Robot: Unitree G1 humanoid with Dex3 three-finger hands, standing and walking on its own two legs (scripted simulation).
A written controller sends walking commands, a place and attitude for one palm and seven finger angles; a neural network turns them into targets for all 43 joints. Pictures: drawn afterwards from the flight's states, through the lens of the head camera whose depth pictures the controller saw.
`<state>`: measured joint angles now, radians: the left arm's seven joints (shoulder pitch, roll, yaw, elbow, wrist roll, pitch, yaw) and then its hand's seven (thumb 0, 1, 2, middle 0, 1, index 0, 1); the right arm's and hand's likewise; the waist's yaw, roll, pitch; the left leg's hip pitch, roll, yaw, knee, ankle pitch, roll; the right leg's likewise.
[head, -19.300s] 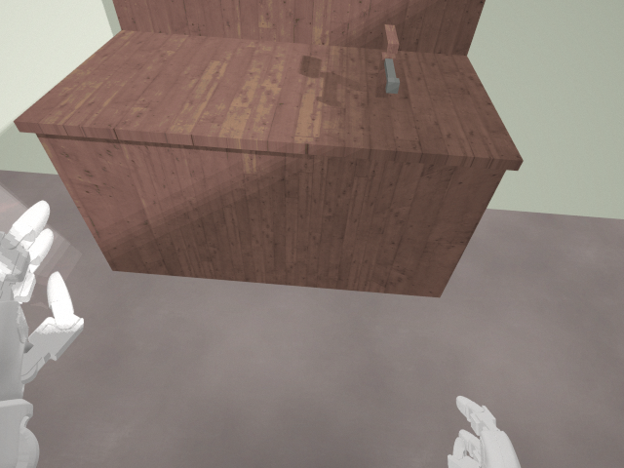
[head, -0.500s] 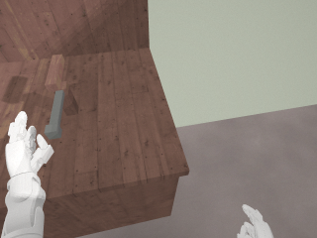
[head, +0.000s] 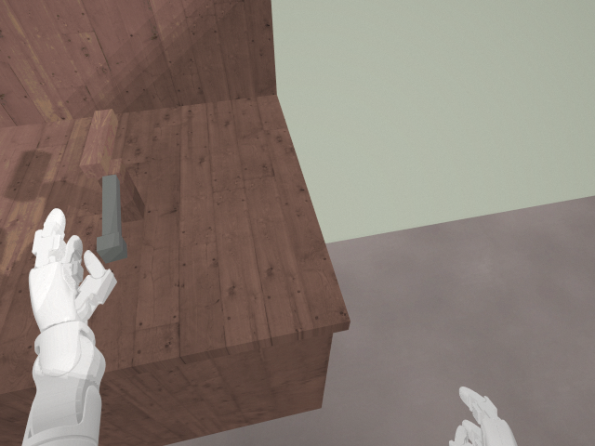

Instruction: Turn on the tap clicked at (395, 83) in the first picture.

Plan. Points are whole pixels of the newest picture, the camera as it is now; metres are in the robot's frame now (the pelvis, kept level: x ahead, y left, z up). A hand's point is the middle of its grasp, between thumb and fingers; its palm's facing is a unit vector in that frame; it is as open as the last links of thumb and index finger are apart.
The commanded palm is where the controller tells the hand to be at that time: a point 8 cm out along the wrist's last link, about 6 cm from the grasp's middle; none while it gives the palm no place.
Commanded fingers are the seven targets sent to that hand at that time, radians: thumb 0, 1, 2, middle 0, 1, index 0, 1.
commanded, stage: push the lever round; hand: left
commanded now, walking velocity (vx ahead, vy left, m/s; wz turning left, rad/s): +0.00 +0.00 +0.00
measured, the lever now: (112, 247) +0.34 +0.28 +0.09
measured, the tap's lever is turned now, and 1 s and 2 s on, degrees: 7 36 60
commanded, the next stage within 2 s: none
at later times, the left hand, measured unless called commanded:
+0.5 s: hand (144, 267) +0.32 +0.23 +0.08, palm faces +0.60 -0.80 -0.06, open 7.8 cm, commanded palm +0.27 +0.26 +0.08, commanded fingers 0.00 0.90 0.90 -0.15 -0.15 -0.15 -0.15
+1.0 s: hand (182, 249) +0.35 +0.19 +0.08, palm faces +0.68 -0.73 -0.08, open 7.8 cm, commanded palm +0.30 +0.21 +0.08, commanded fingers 0.00 0.90 0.90 -0.15 -0.15 -0.15 -0.15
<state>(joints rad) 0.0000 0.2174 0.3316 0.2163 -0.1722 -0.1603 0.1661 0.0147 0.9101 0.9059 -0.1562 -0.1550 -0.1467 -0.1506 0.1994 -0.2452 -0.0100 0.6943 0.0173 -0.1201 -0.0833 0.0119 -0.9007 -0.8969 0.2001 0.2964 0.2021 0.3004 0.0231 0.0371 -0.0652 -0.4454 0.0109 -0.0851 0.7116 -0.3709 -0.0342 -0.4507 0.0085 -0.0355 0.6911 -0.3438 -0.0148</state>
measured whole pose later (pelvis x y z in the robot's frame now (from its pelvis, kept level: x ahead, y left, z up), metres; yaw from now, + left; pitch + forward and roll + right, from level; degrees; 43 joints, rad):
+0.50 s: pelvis +0.00 +0.01 +0.00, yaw +0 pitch +5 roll -1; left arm -0.07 0.10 0.18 0.19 -0.06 -0.09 0.45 0.02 0.91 0.91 -0.16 -0.15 -0.15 -0.15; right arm 0.15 -0.22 0.00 0.70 -0.01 -0.04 -0.07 0.01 -0.90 -0.90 0.20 0.30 0.20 0.30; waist 0.02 0.03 -0.06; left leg -0.44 0.00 -0.09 0.71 -0.37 -0.03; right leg -0.44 0.00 -0.04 0.69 -0.34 -0.01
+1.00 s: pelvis +0.00 +0.00 +0.00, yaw +0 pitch +5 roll -1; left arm -0.21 -0.01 0.08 0.28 0.03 -0.01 0.70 0.01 0.91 0.91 -0.16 -0.15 -0.15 -0.15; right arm 0.11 -0.20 -0.01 0.73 -0.04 0.05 -0.06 0.01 -0.90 -0.90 0.20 0.30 0.20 0.30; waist 0.02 0.03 -0.07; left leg -0.43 0.00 -0.09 0.70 -0.36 -0.03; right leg -0.43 0.00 -0.04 0.68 -0.34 -0.01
